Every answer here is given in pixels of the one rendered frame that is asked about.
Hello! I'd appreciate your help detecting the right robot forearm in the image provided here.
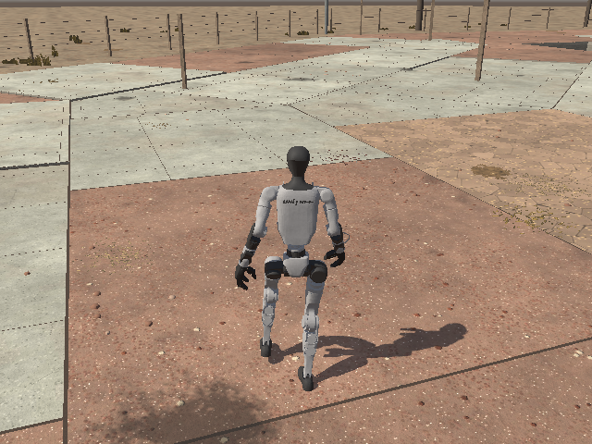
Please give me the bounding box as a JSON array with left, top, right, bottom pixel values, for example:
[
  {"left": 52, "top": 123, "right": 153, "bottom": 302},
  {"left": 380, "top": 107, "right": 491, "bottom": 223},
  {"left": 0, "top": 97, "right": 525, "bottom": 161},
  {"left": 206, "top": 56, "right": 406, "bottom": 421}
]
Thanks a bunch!
[{"left": 330, "top": 223, "right": 345, "bottom": 253}]

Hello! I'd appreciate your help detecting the left robot hand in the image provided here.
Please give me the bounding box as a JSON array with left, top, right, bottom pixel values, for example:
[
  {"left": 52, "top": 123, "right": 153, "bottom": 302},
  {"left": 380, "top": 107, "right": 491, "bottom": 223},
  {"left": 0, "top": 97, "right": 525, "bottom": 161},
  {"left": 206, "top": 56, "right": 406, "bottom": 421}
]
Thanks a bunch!
[{"left": 235, "top": 264, "right": 256, "bottom": 290}]

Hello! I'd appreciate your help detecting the left robot forearm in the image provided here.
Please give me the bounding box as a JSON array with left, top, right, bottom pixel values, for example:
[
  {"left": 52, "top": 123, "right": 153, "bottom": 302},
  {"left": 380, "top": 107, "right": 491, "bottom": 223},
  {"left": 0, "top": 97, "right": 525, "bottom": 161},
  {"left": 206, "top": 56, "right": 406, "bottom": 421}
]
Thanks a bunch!
[{"left": 239, "top": 223, "right": 261, "bottom": 267}]

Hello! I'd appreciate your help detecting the right robot hand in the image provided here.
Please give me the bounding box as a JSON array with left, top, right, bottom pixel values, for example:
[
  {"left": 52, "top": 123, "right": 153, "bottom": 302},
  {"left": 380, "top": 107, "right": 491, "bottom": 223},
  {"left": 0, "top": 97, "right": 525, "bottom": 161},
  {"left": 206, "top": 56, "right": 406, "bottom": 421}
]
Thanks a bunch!
[{"left": 324, "top": 250, "right": 345, "bottom": 267}]

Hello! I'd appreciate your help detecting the right robot thigh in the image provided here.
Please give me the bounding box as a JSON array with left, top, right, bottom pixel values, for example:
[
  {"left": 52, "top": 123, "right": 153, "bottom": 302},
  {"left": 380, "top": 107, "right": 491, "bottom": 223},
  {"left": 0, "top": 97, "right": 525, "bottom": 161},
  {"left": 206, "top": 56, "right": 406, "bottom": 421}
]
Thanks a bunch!
[{"left": 302, "top": 260, "right": 327, "bottom": 332}]

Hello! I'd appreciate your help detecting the left robot upper arm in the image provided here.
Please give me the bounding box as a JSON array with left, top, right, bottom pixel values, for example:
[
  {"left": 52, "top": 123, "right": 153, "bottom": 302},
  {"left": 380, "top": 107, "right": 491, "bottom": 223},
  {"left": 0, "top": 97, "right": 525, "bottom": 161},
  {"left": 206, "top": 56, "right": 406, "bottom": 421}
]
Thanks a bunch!
[{"left": 253, "top": 186, "right": 278, "bottom": 238}]

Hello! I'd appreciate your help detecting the right robot upper arm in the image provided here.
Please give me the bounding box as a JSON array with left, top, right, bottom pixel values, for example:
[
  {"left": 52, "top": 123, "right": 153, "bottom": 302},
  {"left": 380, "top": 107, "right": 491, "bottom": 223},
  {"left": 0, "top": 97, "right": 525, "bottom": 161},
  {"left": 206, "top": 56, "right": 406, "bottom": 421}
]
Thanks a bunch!
[{"left": 316, "top": 186, "right": 340, "bottom": 237}]

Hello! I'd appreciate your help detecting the robot torso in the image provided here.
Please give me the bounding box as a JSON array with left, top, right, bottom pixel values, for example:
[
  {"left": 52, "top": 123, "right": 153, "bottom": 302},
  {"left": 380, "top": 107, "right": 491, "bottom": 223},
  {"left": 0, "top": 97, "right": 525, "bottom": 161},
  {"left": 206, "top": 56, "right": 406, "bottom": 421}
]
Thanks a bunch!
[{"left": 276, "top": 181, "right": 319, "bottom": 278}]

